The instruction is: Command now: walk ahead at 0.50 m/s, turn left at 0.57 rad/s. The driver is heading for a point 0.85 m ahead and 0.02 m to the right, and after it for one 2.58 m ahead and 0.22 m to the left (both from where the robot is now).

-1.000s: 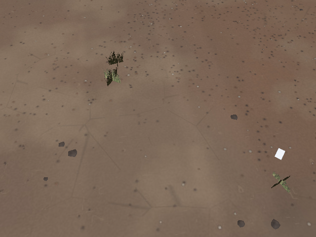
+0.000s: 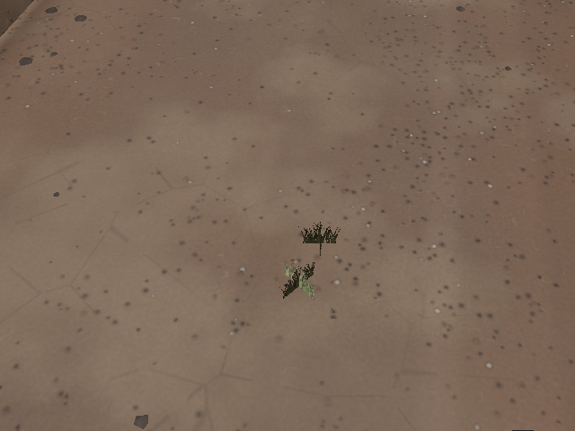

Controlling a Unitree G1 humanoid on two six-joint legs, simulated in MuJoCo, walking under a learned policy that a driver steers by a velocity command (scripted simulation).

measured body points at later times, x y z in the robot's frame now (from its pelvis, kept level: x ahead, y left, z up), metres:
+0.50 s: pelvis +0.30 +0.00 +0.01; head +0.33 +0.01 +0.46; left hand +0.47 +0.28 -0.07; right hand +0.37 -0.28 -0.11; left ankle +0.12 +0.08 -0.71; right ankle +0.45 -0.08 -0.72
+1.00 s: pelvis +0.58 +0.05 +0.01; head +0.61 +0.05 +0.46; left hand +0.59 +0.34 -0.11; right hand +0.83 -0.19 -0.04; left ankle +0.69 +0.16 -0.72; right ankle +0.45 -0.08 -0.71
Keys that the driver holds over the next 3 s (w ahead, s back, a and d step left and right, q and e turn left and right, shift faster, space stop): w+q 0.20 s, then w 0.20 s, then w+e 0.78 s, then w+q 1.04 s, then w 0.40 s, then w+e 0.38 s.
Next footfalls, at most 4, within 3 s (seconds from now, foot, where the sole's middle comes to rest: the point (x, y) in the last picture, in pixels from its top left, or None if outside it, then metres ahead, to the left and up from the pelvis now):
0.50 right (334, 416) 0.49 -0.07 -0.75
0.98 left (237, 314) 0.73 0.16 -0.75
1.44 right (360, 250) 0.94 -0.15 -0.75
1.96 left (267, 171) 1.22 0.12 -0.75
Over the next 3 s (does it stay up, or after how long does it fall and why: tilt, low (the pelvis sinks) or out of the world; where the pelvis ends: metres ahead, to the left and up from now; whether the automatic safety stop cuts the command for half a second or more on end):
stays up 1.62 0.17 0.01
